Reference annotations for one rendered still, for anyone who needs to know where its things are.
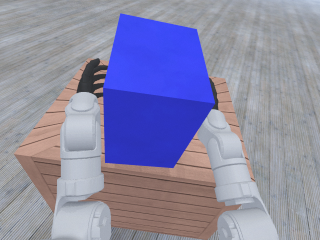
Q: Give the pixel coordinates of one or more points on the robot left upper arm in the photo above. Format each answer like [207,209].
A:
[82,220]

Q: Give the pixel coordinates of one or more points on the robot right hand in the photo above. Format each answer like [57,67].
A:
[215,107]

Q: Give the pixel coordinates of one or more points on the right robot forearm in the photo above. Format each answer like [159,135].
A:
[232,178]

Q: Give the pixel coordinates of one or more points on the left robot forearm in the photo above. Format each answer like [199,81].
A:
[80,151]

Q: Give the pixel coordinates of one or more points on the carton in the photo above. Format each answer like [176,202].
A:
[156,92]

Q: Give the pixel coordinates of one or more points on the robot left hand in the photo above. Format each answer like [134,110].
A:
[86,83]

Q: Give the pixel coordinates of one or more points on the pedestal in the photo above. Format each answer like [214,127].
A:
[179,201]

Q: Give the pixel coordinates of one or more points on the robot right upper arm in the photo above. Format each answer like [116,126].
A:
[245,224]

